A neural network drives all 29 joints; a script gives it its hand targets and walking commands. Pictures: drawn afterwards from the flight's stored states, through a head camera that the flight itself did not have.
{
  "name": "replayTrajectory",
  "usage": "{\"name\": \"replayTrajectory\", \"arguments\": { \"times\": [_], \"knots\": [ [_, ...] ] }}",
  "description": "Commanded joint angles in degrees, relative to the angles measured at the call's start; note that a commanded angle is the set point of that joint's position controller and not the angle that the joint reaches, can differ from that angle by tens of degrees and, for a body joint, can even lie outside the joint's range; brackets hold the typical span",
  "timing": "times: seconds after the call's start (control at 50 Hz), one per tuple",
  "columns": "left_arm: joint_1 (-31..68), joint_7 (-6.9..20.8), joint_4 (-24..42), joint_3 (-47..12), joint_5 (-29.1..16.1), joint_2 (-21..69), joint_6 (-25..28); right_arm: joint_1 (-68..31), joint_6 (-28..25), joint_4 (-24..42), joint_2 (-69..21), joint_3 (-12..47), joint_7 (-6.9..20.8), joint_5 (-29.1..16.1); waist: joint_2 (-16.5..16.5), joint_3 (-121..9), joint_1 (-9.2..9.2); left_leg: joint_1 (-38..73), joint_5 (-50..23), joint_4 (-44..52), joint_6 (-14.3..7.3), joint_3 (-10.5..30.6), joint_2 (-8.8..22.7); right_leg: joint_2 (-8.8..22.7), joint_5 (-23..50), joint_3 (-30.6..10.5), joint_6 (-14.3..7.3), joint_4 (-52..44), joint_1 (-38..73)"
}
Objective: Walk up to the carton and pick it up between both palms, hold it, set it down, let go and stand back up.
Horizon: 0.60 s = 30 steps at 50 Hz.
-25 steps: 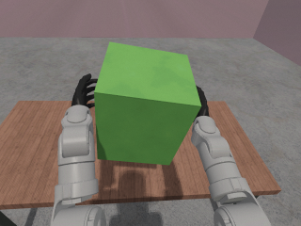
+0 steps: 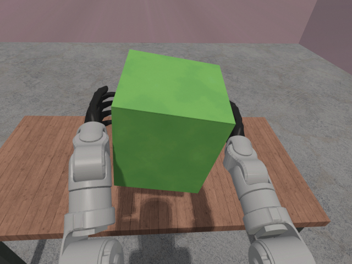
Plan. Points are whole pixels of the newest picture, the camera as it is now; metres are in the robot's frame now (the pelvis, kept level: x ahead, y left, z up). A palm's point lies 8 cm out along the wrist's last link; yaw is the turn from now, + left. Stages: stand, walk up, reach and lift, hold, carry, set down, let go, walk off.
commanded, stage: hold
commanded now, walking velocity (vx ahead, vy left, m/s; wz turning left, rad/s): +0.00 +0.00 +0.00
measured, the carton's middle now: (166, 126) +0.41 +0.01 +0.15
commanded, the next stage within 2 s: none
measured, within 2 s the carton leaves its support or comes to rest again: neither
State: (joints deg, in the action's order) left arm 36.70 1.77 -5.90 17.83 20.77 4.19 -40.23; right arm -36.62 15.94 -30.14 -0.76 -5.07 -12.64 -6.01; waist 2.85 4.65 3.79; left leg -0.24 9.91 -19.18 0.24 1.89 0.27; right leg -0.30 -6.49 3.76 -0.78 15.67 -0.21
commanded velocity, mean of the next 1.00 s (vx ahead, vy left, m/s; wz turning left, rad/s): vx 0.00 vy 0.00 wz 0.00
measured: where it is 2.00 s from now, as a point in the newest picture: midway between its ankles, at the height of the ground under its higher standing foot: outside the picture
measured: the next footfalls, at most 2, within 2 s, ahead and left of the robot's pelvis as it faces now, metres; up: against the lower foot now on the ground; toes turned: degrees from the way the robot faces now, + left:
none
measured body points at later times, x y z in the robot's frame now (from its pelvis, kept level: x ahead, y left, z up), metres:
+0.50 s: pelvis +0.00 +0.00 +0.00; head -0.03 +0.03 +0.45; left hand +0.38 +0.16 +0.19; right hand +0.37 -0.15 +0.16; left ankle +0.02 +0.12 -0.75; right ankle +0.04 -0.11 -0.75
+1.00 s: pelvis +0.01 +0.00 +0.00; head -0.03 +0.02 +0.45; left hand +0.38 +0.15 +0.19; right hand +0.38 -0.15 +0.16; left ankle +0.02 +0.12 -0.75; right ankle +0.04 -0.11 -0.75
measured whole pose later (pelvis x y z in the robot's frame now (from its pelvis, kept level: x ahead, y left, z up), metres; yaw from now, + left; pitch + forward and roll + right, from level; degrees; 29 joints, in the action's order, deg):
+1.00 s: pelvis +0.01 +0.00 +0.00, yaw +0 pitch -10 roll -1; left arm 33.7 2.1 -1.9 17.8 21.2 5.1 -41.3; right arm -34.8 16.2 -27.9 0.2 -1.8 -13.8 -8.7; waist 2.9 5.8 4.9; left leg 1.6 11.1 -20.0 0.3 2.0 0.7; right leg -0.7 -6.9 3.9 -0.6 14.9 2.3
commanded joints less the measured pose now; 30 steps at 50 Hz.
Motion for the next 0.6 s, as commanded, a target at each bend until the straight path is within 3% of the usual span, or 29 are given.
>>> {"name": "replayTrajectory", "arguments": {
  "times": [0.0,0.14,0.26,0.46,0.58],
  "knots": [
    [33.11,7.36,2.94,-27.56,-9.18,29.21,3.08,-45.16,-6.34,18.87,-29.16,21.8,7.79,-3.39,-3.64,-25.88,1.09,1.63,-10.08,2.01,0.22,-3.98,-1.99,-2.14,3.54,2.09,1.86,-0.75,9.09],
    [29.81,7.94,4.92,-26.99,-8.84,28.0,2.65,-43.39,-6.06,21.56,-29.16,25.05,6.31,-5.65,-2.73,-27.44,0.79,3.52,-16.63,0.02,0.55,-3.77,-2.82,-2.3,13.29,1.94,3.04,0.34,12.84],
    [29.07,7.9,7.73,-28.06,-8.99,27.52,2.44,-41.71,-5.64,23.54,-28.89,26.83,5.66,-6.86,-3.17,-27.35,0.89,3.92,-18.48,-0.53,0.88,-3.53,-2.78,-2.45,15.48,1.93,3.28,0.62,12.8],
    [32.44,7.5,6.0,-29.32,-9.58,29.11,2.95,-44.42,-5.85,22.25,-29.24,24.44,7.08,-4.9,-4.28,-25.01,0.8,1.85,-10.76,1.77,0.63,-3.44,-1.9,-2.2,3.91,1.91,1.71,-0.41,8.62],
    [32.98,7.04,4.41,-29.3,-9.66,29.79,3.41,-45.33,-6.64,21.07,-29.09,22.43,7.94,-3.49,-4.42,-26.21,1.1,1.59,-9.55,2.2,0.57,-3.67,-1.78,-2.24,1.7,2.34,1.61,-0.68,8.23]
  ]
}}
